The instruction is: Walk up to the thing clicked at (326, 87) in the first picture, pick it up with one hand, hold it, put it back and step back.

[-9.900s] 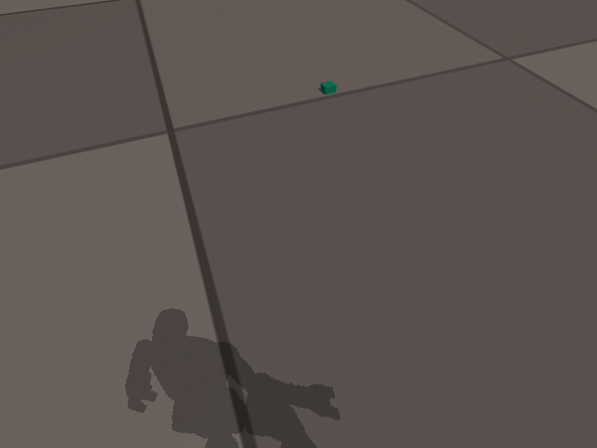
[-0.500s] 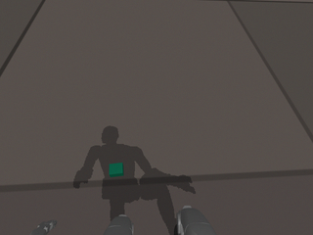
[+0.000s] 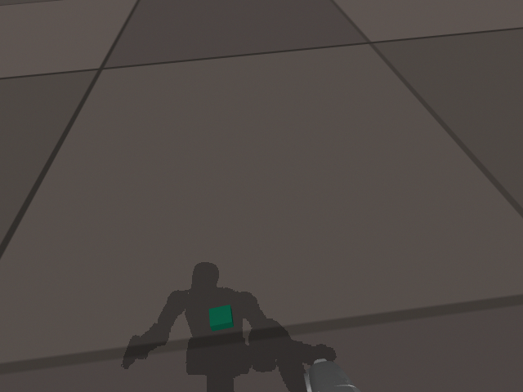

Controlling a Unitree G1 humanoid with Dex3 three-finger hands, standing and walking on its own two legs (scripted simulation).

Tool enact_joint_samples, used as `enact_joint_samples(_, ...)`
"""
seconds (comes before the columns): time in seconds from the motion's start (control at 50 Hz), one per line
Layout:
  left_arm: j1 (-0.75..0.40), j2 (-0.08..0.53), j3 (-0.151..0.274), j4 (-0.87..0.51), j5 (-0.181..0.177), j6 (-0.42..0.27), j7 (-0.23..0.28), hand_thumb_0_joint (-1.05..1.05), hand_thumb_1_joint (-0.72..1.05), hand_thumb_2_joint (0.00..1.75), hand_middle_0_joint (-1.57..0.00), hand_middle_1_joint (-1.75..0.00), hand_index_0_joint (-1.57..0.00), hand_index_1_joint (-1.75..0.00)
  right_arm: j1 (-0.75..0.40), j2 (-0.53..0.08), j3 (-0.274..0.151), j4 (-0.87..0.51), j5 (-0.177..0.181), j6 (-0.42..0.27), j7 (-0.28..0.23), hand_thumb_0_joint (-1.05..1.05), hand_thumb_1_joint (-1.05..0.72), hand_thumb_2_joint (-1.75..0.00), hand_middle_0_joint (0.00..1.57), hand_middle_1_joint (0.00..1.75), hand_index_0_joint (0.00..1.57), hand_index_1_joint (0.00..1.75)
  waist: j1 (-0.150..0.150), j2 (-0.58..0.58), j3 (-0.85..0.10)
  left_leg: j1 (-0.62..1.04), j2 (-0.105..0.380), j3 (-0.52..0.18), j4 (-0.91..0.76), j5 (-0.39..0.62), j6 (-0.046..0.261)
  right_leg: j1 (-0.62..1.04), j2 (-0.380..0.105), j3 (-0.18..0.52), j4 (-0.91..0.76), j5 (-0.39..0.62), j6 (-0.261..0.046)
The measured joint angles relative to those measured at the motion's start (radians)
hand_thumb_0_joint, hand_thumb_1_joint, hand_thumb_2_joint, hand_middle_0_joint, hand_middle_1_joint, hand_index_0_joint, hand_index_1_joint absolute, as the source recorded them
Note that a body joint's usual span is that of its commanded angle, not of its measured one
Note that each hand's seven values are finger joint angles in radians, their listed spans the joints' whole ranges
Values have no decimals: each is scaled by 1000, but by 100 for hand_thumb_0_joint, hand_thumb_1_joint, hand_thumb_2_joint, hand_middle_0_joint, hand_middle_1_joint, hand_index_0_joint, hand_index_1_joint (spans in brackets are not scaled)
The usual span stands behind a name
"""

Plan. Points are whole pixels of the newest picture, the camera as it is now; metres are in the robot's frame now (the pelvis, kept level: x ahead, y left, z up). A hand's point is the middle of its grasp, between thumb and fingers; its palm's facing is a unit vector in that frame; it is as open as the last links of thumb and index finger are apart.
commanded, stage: walk up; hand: left
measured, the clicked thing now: (221, 317) +0.52 +0.21 -0.73
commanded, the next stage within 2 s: none
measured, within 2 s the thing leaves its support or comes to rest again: neither
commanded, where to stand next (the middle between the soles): +0.13 -0.01 m, yaw -3 degrees
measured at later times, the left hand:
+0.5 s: hand (161, 386) +0.18 +0.21 -0.16, palm faces -0.13 -0.95 -0.29, open 7.4 cm
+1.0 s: hand out of the picture +0.08 +0.27 -0.15, palm faces -0.07 -0.90 -0.43, open 7.4 cm
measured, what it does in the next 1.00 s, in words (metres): steps on the spot: right foot, then right foot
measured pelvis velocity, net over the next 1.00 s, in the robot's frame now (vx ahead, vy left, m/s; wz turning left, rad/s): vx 0.04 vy -0.01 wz -0.06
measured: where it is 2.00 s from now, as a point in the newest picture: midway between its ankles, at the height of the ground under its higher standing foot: outside the picture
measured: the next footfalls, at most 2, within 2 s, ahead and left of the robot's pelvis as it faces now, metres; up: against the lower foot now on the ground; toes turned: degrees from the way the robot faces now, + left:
right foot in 0.28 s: +0.16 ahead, -0.16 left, +0.00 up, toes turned -4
right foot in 0.66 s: +0.08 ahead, -0.16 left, +0.00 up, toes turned -6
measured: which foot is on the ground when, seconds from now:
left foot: down 0.00-0.68, up 0.70-1.00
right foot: up 0.00-0.26, down 0.28-0.48, up 0.50-0.64, down 0.66-1.00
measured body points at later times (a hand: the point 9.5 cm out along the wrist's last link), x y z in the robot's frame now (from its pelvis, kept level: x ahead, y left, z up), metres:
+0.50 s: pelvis +0.03 -0.01 -0.01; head +0.07 +0.00 +0.44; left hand +0.18 +0.26 -0.14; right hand +0.09 -0.33 -0.13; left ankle +0.04 +0.12 -0.72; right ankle +0.12 -0.15 -0.72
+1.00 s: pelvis +0.04 -0.01 -0.01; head +0.08 -0.02 +0.44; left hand +0.08 +0.32 -0.12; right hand +0.10 -0.36 -0.12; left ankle +0.16 +0.11 -0.72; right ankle +0.04 -0.16 -0.72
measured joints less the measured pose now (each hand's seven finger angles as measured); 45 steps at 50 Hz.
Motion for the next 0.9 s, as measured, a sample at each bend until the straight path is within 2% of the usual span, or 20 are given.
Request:
enact_joint_samples(0.06,-9,24,6,-3,1,-11,-37,1,90,90,-20,-30,-20,-30,42,15,14,38,15,-28,-20,1,-90,-90,20,30,20,30,-9,-28,20,73,15,2,-104,76,-3,-34,13,-17,7,119,15)
enact_joint_samples(0.14,-23,32,14,-13,-10,4,-52,1,90,90,-20,-30,-20,-30,49,25,23,74,13,-32,-38,1,-90,-90,20,30,20,30,11,-75,48,128,33,26,-149,78,-24,-24,3,-12,-73,190,30)
enact_joint_samples(0.24,-86,-27,-20,-3,-27,14,-40,1,90,90,-20,-30,-20,-30,-15,18,25,53,17,1,-45,1,-90,-90,20,30,20,30,27,-83,98,114,58,50,-74,19,-35,124,-48,-89,-337,191,26)
enact_joint_samples(0.28,-112,-53,-35,-2,-25,3,-34,1,90,90,-20,-30,-20,-30,-48,16,29,35,28,16,-47,1,-90,-90,20,30,20,30,31,-77,108,80,71,57,6,-31,-43,209,-47,-126,-452,232,19)
enact_joint_samples(0.3,-134,-75,-38,3,-20,-5,-31,1,90,90,-20,-30,-20,-30,-74,11,30,31,34,19,-49,1,-90,-90,20,30,20,30,35,-53,122,55,95,52,63,-58,-43,216,-26,-136,-460,233,25)
enact_joint_samples(0.32,-156,-93,-43,1,-15,-12,-31,1,90,90,-20,-30,-20,-30,-102,12,33,26,40,20,-52,1,-90,-90,20,30,20,30,31,-33,141,24,107,26,124,-61,-32,209,-12,-145,-443,225,28)
enact_joint_samples(0.38,-201,-126,-65,-16,-12,-23,-32,1,90,90,-20,-30,-20,-30,-161,33,45,14,46,17,-58,1,-90,-90,20,30,20,30,35,-35,156,-52,64,-52,246,-199,-8,184,-18,-137,-405,207,17)
enact_joint_samples(0.4,-212,-135,-73,-20,-10,-21,-31,1,90,90,-20,-30,-20,-30,-173,37,49,16,49,13,-57,1,-90,-90,20,30,20,30,35,-34,150,-63,58,-63,236,-203,-5,180,-21,-137,-405,206,18)
enact_joint_samples(0.44,-231,-146,-83,-30,-7,-6,-31,1,90,90,-21,-30,-21,-31,-189,46,57,25,51,-2,-58,1,-90,-90,20,30,20,30,35,-35,129,-54,52,-64,113,-86,-11,166,-31,-133,-392,201,29)
enact_joint_samples(0.46,-243,-146,-84,-35,-9,5,-31,1,90,90,-21,-30,-21,-31,-195,52,59,30,46,-9,-61,1,-90,-90,20,30,20,30,35,-44,123,-52,44,-59,79,6,-29,154,-40,-127,-374,194,35)
enact_joint_samples(0.5,-264,-137,-74,-45,-15,28,-30,1,90,90,-21,-30,-21,-31,-206,65,64,38,37,-8,-66,1,-90,-90,20,30,20,30,40,-64,116,-59,32,-47,85,15,-49,132,-46,-107,-333,176,24)
enact_joint_samples(0.56,-291,-109,-47,-55,-13,49,-25,1,90,90,-21,-30,-21,-31,-214,73,66,42,29,-6,-72,1,-90,-90,20,30,20,30,36,-53,117,-75,55,-66,101,4,-49,114,-7,-111,-178,-1,5)
enact_joint_samples(0.6,-301,-83,-25,-58,-12,53,-27,1,90,90,-21,-30,-21,-31,-207,75,64,41,20,-19,-81,1,-90,-90,20,30,20,30,43,-55,113,-82,66,-72,91,12,-57,129,-6,-120,-142,-56,-9)
enact_joint_samples(0.66,-285,-52,-2,-53,-6,30,-44,0,90,90,-20,-30,-20,-30,-185,53,56,36,9,-33,-72,1,-90,-90,21,30,21,30,58,-47,96,-90,88,-69,94,6,-68,218,-26,-154,-287,-68,-22)
enact_joint_samples(0.68,-272,-50,5,-48,-2,17,-48,0,90,90,-20,-30,-20,-30,-180,37,51,34,5,-30,-66,1,-90,-90,21,30,21,30,60,-27,97,-91,106,-75,114,-7,-63,244,-14,-169,-334,-1,-13)
enact_joint_samples(0.7,-256,-51,8,-45,5,1,-50,0,90,90,-20,-30,-20,-30,-172,21,45,32,5,-23,-62,1,-90,-90,21,30,21,30,54,-1,101,-102,118,-100,161,-16,-36,264,1,-188,-351,42,-6)
enact_joint_samples(0.74,-201,-46,7,-44,13,-30,-53,0,90,90,-20,-30,-20,-30,-156,6,37,40,2,-3,-60,1,-90,-90,20,30,20,30,57,-2,83,-157,75,-133,305,-85,-10,277,-4,-189,-349,42,-8)
enact_joint_samples(0.78,-147,-53,0,-33,7,-46,-51,0,90,90,-20,-30,-20,-30,-142,-14,30,45,7,2,-52,1,-90,-90,20,30,20,30,64,3,76,-211,39,-142,390,-70,-3,315,-16,-186,-392,52,-13)
enact_joint_samples(0.84,-79,-64,-17,-10,4,-57,-40,0,90,90,-20,-30,-20,-30,-125,-42,15,39,9,2,-37,1,-90,-90,20,30,20,30,71,24,78,-272,35,-142,361,1,-13,372,-30,-187,-470,87,13)
enact_joint_samples(0.9,-49,-63,-31,7,-1,-37,-24,1,90,90,-20,-30,-20,-30,-136,-47,10,35,24,18,-37,1,-90,-90,20,30,20,30,78,26,102,-289,32,-156,267,35,-25,378,-47,-179,-475,90,31)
